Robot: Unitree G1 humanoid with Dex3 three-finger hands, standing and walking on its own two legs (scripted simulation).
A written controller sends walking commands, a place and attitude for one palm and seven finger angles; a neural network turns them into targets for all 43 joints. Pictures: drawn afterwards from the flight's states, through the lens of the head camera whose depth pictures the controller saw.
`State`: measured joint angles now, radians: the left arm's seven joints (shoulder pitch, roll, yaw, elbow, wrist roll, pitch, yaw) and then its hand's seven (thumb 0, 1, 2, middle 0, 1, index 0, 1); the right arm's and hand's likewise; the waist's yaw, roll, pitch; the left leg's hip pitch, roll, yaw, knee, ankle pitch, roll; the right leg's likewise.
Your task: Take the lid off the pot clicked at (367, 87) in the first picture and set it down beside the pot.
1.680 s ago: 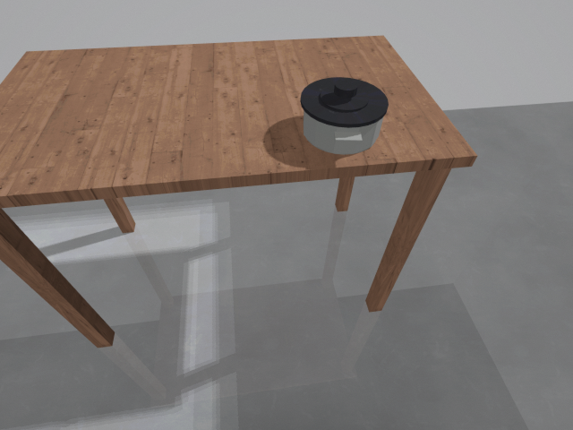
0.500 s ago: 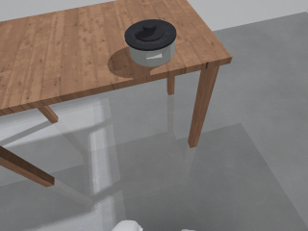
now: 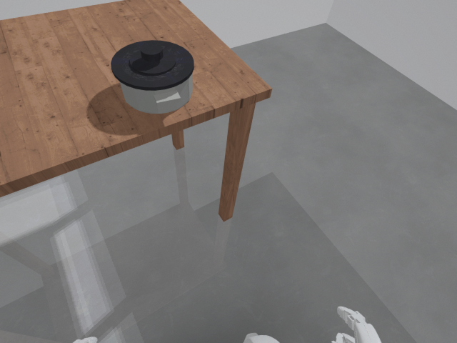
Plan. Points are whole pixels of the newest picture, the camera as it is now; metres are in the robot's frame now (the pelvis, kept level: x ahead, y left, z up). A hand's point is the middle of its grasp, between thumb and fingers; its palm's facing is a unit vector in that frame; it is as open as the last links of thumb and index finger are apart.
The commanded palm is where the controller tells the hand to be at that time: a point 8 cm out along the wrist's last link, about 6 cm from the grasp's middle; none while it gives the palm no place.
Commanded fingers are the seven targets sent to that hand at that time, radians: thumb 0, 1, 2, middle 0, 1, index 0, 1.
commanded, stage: walk to a spot facing it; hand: left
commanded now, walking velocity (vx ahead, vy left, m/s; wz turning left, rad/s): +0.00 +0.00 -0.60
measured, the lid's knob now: (151, 52) +0.64 +0.25 +0.12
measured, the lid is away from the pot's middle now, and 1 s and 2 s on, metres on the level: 0.00 0.00 0.00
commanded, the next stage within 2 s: none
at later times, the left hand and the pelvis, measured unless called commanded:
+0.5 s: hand (196, 302) +0.21 +0.08 -0.15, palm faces -0.37 -0.90 -0.25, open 7.3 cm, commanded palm none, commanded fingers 0.00 0.90 0.90 -0.20 -0.30 -0.20 -0.30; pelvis +0.01 -0.06 -0.01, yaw -19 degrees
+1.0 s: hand (183, 305) +0.20 +0.11 -0.18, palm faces -0.50 -0.84 -0.22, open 7.3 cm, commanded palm none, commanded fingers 0.00 0.90 0.90 -0.20 -0.30 -0.20 -0.30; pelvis +0.05 -0.05 -0.01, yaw -37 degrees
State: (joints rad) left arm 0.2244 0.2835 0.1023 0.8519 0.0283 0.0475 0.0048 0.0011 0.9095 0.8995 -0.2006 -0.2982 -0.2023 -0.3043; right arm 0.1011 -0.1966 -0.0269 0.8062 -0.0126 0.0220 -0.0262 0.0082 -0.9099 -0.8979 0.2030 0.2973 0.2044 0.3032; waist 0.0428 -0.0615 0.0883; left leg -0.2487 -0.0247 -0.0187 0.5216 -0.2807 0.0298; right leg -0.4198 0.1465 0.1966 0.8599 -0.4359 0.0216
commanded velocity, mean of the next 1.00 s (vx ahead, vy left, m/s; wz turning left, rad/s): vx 0.00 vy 0.00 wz -0.60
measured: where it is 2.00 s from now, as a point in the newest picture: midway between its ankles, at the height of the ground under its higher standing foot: outside the picture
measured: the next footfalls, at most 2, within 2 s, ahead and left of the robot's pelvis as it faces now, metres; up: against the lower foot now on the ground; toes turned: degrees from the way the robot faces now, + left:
right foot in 0.42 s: +0.02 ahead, -0.16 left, +0.00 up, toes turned -21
left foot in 0.96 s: +0.15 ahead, +0.00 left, +0.00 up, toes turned -36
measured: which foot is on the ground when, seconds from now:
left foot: down 0.00-0.42, up 0.44-0.94, down 0.96-1.00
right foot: up 0.00-0.40, down 0.42-0.96, up 0.98-1.00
